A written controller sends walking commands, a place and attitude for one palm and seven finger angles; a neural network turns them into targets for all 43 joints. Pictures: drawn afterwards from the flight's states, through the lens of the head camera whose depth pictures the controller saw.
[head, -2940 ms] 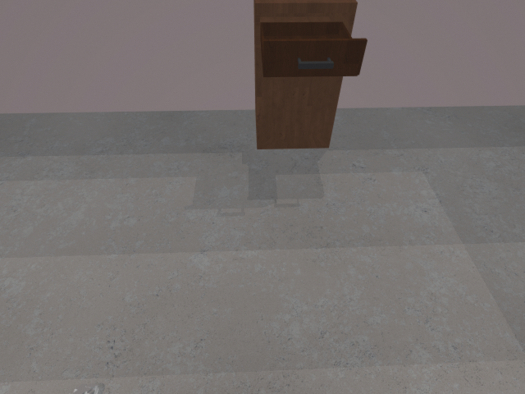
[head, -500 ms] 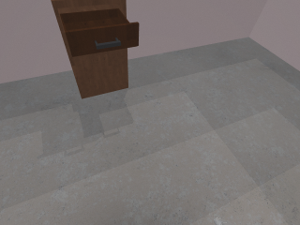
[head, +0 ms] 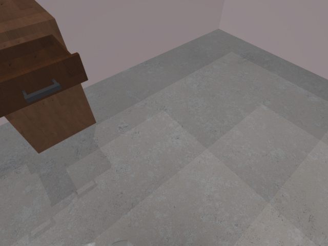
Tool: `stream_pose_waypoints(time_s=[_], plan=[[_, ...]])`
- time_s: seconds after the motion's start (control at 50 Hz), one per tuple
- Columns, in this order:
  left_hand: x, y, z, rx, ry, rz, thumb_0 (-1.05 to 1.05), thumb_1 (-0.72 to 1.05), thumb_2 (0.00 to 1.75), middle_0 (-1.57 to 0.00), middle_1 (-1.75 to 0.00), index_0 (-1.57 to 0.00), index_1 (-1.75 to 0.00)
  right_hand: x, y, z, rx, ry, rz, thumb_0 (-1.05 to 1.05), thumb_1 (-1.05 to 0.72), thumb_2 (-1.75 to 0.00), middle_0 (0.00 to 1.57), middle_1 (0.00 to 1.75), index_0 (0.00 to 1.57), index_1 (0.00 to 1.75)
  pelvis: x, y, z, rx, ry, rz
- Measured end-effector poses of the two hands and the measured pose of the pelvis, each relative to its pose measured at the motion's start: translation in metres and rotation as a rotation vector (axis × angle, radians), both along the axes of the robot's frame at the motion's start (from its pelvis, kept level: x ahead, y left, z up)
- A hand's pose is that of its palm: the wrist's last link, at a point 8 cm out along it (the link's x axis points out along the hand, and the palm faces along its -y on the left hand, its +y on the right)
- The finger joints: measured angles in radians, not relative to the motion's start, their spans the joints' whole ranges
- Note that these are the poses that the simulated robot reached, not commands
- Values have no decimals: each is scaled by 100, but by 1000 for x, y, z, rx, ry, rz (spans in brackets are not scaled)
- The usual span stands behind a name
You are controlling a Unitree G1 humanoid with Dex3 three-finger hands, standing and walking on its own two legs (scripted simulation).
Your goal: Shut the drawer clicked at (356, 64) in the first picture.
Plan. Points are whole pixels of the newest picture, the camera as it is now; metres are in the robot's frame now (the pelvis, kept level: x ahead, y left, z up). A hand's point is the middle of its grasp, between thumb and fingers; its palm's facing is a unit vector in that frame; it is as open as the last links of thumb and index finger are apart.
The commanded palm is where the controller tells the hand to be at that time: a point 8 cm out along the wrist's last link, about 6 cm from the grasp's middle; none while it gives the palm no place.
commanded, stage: walk to a spot facing it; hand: left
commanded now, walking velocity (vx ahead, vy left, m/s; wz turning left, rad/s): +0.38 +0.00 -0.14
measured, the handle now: (41, 89) +0.70 +0.51 -0.07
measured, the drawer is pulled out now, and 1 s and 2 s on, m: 0.30 0.30 0.30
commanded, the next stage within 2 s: turn to face it in 0.60 s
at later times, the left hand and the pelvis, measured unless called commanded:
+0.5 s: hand (93, 206) +0.26 +0.22 -0.17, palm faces -0.07 -0.99 -0.13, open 7.4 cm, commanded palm none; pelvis +0.22 +0.05 +0.01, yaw -8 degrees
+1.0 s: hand (137, 129) +0.55 +0.11 -0.15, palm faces -0.17 -0.96 -0.21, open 7.2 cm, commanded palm none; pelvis +0.40 -0.04 +0.00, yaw -9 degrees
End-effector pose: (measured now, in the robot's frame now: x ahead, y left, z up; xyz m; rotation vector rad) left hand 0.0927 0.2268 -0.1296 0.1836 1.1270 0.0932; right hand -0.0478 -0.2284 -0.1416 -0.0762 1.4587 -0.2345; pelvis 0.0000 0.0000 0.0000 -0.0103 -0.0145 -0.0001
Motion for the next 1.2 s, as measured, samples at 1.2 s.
stream_pose_waypoints(time_s=[1.2], plan=[[436,-24,-21,-18,22,29,0,92,90,-20,-30,-20,-30,547,-43,10,-69,-256,81,0,-92,-90,20,30,20,30,440,-24,-11,-12,-4,-34]])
